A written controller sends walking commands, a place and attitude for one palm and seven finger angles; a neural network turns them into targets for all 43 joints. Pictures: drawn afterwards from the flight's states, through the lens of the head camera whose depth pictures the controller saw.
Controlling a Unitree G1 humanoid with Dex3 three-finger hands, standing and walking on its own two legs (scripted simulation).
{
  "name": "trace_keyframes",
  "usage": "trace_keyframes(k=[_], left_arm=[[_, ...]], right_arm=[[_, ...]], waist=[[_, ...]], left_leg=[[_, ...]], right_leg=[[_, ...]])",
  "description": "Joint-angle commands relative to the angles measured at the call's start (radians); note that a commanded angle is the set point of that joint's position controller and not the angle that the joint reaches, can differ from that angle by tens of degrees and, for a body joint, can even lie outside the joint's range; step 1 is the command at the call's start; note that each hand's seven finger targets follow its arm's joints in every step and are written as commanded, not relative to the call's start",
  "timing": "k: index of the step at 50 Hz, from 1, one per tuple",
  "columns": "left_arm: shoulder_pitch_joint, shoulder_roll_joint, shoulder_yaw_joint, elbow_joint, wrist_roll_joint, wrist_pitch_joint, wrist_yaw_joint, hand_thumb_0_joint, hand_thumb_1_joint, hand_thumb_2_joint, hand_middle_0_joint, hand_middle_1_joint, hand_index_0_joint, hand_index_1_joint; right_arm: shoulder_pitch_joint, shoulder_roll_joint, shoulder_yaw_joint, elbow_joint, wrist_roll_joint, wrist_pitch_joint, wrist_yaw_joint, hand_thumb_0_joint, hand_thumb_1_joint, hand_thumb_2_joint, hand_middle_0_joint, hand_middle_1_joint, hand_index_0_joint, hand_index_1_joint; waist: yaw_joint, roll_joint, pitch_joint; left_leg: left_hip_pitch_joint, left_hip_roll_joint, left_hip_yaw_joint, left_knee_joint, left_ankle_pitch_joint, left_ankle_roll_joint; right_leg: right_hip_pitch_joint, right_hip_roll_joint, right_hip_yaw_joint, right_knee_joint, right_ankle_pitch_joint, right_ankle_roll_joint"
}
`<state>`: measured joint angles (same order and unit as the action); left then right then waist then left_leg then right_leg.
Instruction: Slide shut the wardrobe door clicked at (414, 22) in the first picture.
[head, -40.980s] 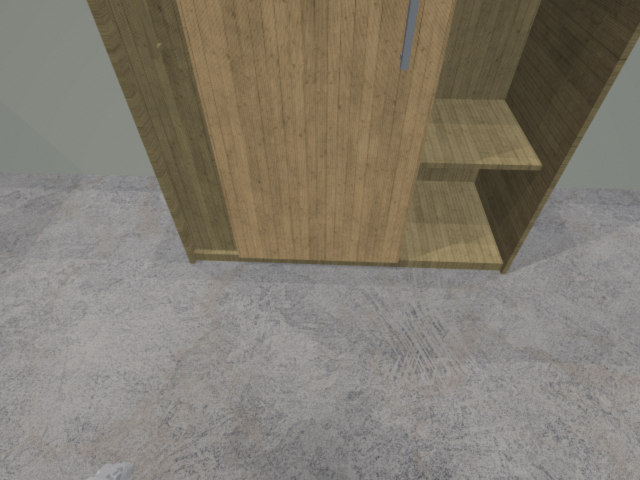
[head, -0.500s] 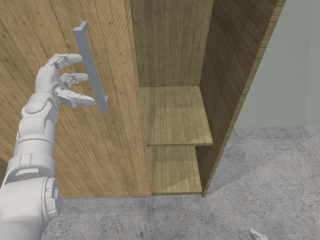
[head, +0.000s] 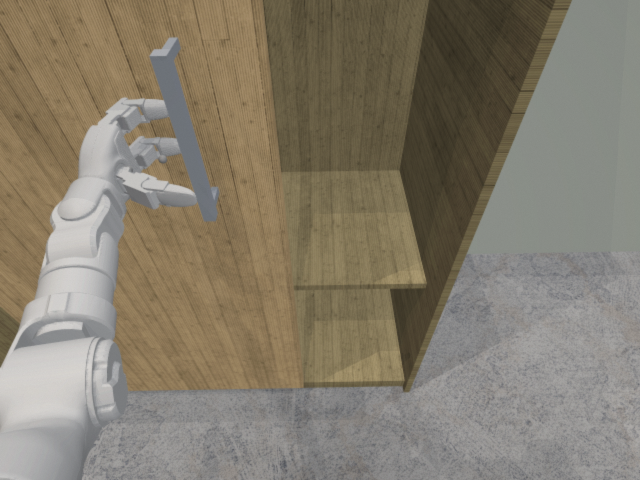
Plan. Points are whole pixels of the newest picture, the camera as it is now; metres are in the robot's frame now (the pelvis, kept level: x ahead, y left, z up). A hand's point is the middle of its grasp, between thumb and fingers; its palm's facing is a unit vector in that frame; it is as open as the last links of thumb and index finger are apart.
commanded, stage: slide the fingers in behind the handle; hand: left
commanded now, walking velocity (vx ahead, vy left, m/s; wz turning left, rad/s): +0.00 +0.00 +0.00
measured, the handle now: (193, 140) +0.49 +0.18 +0.19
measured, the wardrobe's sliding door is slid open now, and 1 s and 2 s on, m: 0.32 0.32 0.32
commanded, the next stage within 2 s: grip the handle and tug to test in 1.58 s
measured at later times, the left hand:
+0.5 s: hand (175, 167) +0.42 +0.18 +0.20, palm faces +0.04 -1.00 +0.00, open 14.0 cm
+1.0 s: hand (200, 164) +0.43 +0.15 +0.19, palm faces +0.05 -1.00 +0.01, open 14.0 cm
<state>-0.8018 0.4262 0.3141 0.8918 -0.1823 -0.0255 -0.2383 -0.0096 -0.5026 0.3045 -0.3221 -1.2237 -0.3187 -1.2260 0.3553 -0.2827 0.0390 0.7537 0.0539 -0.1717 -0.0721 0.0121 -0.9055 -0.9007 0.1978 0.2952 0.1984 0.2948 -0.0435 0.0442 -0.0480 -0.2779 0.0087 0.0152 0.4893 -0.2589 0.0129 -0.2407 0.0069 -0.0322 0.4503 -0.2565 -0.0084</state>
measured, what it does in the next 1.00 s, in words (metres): stands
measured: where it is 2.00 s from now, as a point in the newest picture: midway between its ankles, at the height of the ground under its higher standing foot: outside the picture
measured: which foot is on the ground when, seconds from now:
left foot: down 0.00-1.00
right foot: down 0.00-1.00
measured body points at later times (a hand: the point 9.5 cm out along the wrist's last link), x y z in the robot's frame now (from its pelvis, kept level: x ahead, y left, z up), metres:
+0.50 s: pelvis +0.00 +0.00 +0.00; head +0.00 -0.02 +0.45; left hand +0.41 +0.23 +0.20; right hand +0.13 -0.25 -0.10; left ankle +0.00 +0.11 -0.74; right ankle -0.02 -0.12 -0.74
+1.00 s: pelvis +0.00 -0.01 +0.00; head +0.00 -0.03 +0.45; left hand +0.43 +0.21 +0.20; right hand +0.12 -0.26 -0.11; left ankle +0.00 +0.11 -0.74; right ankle -0.02 -0.12 -0.74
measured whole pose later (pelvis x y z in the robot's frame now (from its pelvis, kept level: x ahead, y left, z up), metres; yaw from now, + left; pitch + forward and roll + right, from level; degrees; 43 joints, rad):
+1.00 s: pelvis +0.00 -0.01 +0.00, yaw +0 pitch +1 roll +0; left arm -0.71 0.30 0.26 0.66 -0.17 0.12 -0.11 -0.01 -0.50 0.30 -0.30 -1.20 -0.30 -1.20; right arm 0.27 -0.25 0.04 0.72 0.06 -0.12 -0.08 0.01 -0.91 -0.90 0.20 0.30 0.20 0.29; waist -0.02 0.05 -0.04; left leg -0.22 0.02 0.02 0.45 -0.25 0.00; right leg -0.19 0.02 -0.02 0.42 -0.25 -0.02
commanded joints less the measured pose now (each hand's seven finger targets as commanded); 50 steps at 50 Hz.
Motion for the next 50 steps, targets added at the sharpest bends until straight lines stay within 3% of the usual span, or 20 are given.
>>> trace_keyframes(k=[1,4,6,8,10,13,14,17,23,26,31,32,37,40,41,44,45,46,47,50], left_arm=[[-0.423,0.26,0.061,-0.239,-0.019,-0.046,0.0,0.0,-0.5,0.3,-0.3,-1.2,-0.3,-1.2],[-0.373,0.234,0.063,-0.301,-0.009,-0.025,0.016,0.0,-0.5,0.3,-0.3,-1.2,-0.3,-1.2],[-0.355,0.255,0.078,-0.358,-0.002,-0.016,0.03,0.0,-0.5,0.3,-0.3,-1.2,-0.3,-1.2],[-0.36,0.23,0.07,-0.466,-0.006,-0.017,0.039,0.0,-0.5,0.3,-0.3,-1.2,-0.3,-1.2],[-0.362,0.224,0.07,-0.483,-0.013,-0.008,0.044,0.0,-0.5,0.3,-0.3,-1.2,-0.3,-1.2],[-0.374,0.19,0.042,-0.471,-0.018,0.014,0.05,0.0,-0.5,0.3,-0.3,-1.2,-0.3,-1.2],[-0.374,0.212,0.061,-0.472,-0.017,0.021,0.052,0.0,-0.5,0.3,-0.3,-1.2,-0.3,-1.2],[-0.391,0.147,-0.006,-0.494,-0.006,0.041,0.053,0.0,-0.5,0.3,-0.3,-1.2,-0.3,-1.2],[-0.382,0.059,-0.054,-0.478,-0.03,0.069,0.062,0.0,-0.5,0.3,-0.3,-1.2,-0.3,-1.2],[-0.353,0.106,0.0,-0.461,-0.029,0.073,0.083,0.0,-0.5,0.3,-0.3,-1.2,-0.3,-1.2],[-0.34,0.1,-0.018,-0.518,-0.001,0.063,0.105,0.0,-0.5,0.3,-0.3,-1.2,-0.3,-1.2],[-0.329,0.097,-0.005,-0.512,-0.005,0.066,0.108,0.0,-0.5,0.3,-0.3,-1.2,-0.3,-1.2],[-0.379,0.074,-0.036,-0.524,0.002,0.073,0.112,0.0,-0.5,0.3,-0.3,-1.2,-0.3,-1.2],[-0.39,0.06,-0.044,-0.525,-0.005,0.077,0.115,0.0,-0.5,0.3,-0.3,-1.2,-0.3,-1.2],[-0.384,0.088,-0.02,-0.501,-0.008,0.078,0.118,0.0,-0.5,0.3,-0.3,-1.2,-0.3,-1.2],[-0.383,0.113,0.002,-0.485,-0.004,0.079,0.121,0.0,-0.5,0.3,-0.3,-1.2,-0.3,-1.2],[-0.398,0.083,-0.021,-0.488,-0.002,0.077,0.122,0.0,-0.5,0.3,-0.3,-1.2,-0.3,-1.2],[-0.385,0.118,0.003,-0.463,0.001,0.077,0.128,0.0,-0.5,0.3,-0.3,-1.2,-0.3,-1.2],[-0.395,0.075,-0.034,-0.475,0.004,0.072,0.125,0.0,-0.5,0.3,-0.3,-1.2,-0.3,-1.2],[-0.403,0.09,-0.019,-0.481,0.007,0.063,0.127,0.0,-0.5,0.3,-0.3,-1.2,-0.3,-1.2]], right_arm=[[-0.046,-0.149,-0.047,-0.13,0.008,-0.046,-0.002,0.0,-0.9,-0.9,0.2,0.3,0.2,0.3],[-0.066,-0.135,-0.047,-0.156,0.01,-0.04,-0.001,0.0,-0.9,-0.9,0.2,0.3,0.2,0.3],[-0.076,-0.136,-0.05,-0.168,0.008,-0.038,0.001,0.0,-0.9,-0.9,0.2,0.3,0.2,0.3],[-0.089,-0.126,-0.051,-0.184,0.005,-0.038,0.002,0.0,-0.9,-0.9,0.2,0.3,0.2,0.3],[-0.095,-0.123,-0.051,-0.18,0.007,-0.036,-0.002,0.0,-0.9,-0.9,0.2,0.3,0.2,0.3],[-0.104,-0.122,-0.047,-0.167,0.009,-0.032,-0.01,0.0,-0.9,-0.9,0.2,0.3,0.2,0.3],[-0.105,-0.123,-0.047,-0.164,0.008,-0.032,-0.013,0.0,-0.9,-0.9,0.2,0.3,0.2,0.3],[-0.124,-0.112,-0.041,-0.165,0.012,-0.029,-0.014,0.0,-0.9,-0.9,0.2,0.3,0.2,0.3],[-0.137,-0.11,-0.041,-0.156,0.012,-0.029,-0.013,0.0,-0.9,-0.9,0.2,0.3,0.2,0.3],[-0.139,-0.113,-0.041,-0.154,0.007,-0.022,-0.012,0.0,-0.9,-0.9,0.2,0.3,0.2,0.3],[-0.154,-0.102,-0.04,-0.166,0.006,-0.01,0.0,0.0,-0.9,-0.9,0.2,0.3,0.2,0.3],[-0.153,-0.099,-0.038,-0.166,0.005,-0.006,-0.002,0.0,-0.9,-0.9,0.2,0.3,0.2,0.3],[-0.16,-0.093,-0.036,-0.17,0.006,-0.001,-0.005,0.0,-0.9,-0.9,0.2,0.3,0.2,0.3],[-0.161,-0.092,-0.036,-0.169,0.006,0.001,-0.009,0.0,-0.9,-0.9,0.2,0.3,0.2,0.3],[-0.154,-0.098,-0.038,-0.161,0.005,0.001,-0.01,0.0,-0.9,-0.9,0.2,0.3,0.2,0.3],[-0.152,-0.097,-0.036,-0.159,0.004,0.004,-0.015,0.0,-0.9,-0.9,0.2,0.3,0.2,0.3],[-0.151,-0.094,-0.036,-0.16,0.004,0.002,-0.014,0.0,-0.9,-0.9,0.2,0.3,0.2,0.3],[-0.147,-0.1,-0.039,-0.155,0.004,0.002,-0.012,0.0,-0.9,-0.9,0.2,0.3,0.2,0.3],[-0.149,-0.092,-0.036,-0.156,0.004,0.002,-0.012,0.0,-0.9,-0.9,0.2,0.3,0.2,0.3],[-0.137,-0.094,-0.041,-0.156,0.002,0.0,-0.009,0.0,-0.9,-0.9,0.2,0.3,0.2,0.3]], waist=[[0.013,-0.032,-0.241],[0.02,-0.024,-0.234],[0.033,-0.008,-0.26],[0.031,0.011,-0.312],[0.022,-0.035,-0.301],[0.005,-0.037,-0.245],[0.007,-0.037,-0.243],[0.001,0.06,-0.242],[-0.002,-0.024,-0.263],[0.02,-0.074,-0.269],[0.029,-0.028,-0.275],[0.027,-0.06,-0.265],[0.018,-0.012,-0.256],[0.013,-0.029,-0.273],[0.019,-0.06,-0.27],[0.02,-0.062,-0.269],[0.015,-0.058,-0.269],[0.024,-0.075,-0.265],[0.011,-0.043,-0.263],[0.016,-0.026,-0.284]], left_leg=[[0.127,0.005,-0.033,-0.048,0.22,0.027],[0.123,0.008,-0.022,-0.062,0.199,0.029],[0.139,0.009,-0.021,-0.059,0.228,0.029],[0.182,0.01,-0.018,-0.058,0.266,0.027],[0.18,0.014,-0.014,-0.059,0.262,0.029],[0.174,0.015,-0.012,-0.065,0.221,0.032],[0.17,0.014,-0.01,-0.064,0.216,0.032],[0.2,0.009,-0.01,-0.06,0.232,0.027],[0.223,0.011,-0.028,-0.052,0.265,0.023],[0.2,0.008,-0.023,-0.052,0.282,0.025],[0.206,0.005,-0.013,-0.046,0.331,0.024],[0.198,0.006,-0.013,-0.052,0.323,0.026],[0.208,0.004,-0.012,-0.058,0.292,0.026],[0.213,0.003,-0.009,-0.058,0.292,0.027],[0.199,0.002,-0.012,-0.057,0.281,0.027],[0.179,0.001,-0.007,-0.067,0.256,0.028],[0.186,0.0,-0.005,-0.066,0.259,0.03],[0.174,0.001,-0.006,-0.064,0.257,0.029],[0.183,0.001,-0.002,-0.067,0.252,0.03],[0.197,0.002,-0.003,-0.061,0.287,0.029]], right_leg=[[0.042,0.001,0.016,-0.049,0.276,-0.024],[0.054,0.001,0.019,-0.05,0.263,-0.021],[0.073,-0.001,0.019,-0.047,0.281,-0.023],[0.096,0.002,0.022,-0.043,0.317,-0.021],[0.098,0.005,0.02,-0.049,0.32,-0.016],[0.065,0.005,0.023,-0.064,0.285,-0.013],[0.066,0.004,0.024,-0.067,0.283,-0.013],[0.05,0.0,0.024,-0.065,0.283,-0.019],[0.046,0.003,0.011,-0.06,0.306,-0.019],[0.075,0.002,0.013,-0.056,0.331,-0.018],[0.1,-0.003,0.019,-0.049,0.387,-0.02],[0.107,-0.001,0.017,-0.05,0.389,-0.018],[0.09,-0.001,0.02,-0.057,0.351,-0.019],[0.098,0.0,0.022,-0.062,0.36,-0.016],[0.104,0.002,0.02,-0.065,0.348,-0.016],[0.115,-0.001,0.025,-0.066,0.335,-0.013],[0.108,-0.001,0.025,-0.067,0.338,-0.013],[0.112,-0.001,0.024,-0.069,0.332,-0.014],[0.103,-0.002,0.027,-0.07,0.329,-0.012],[0.114,0.0,0.027,-0.062,0.364,-0.016]])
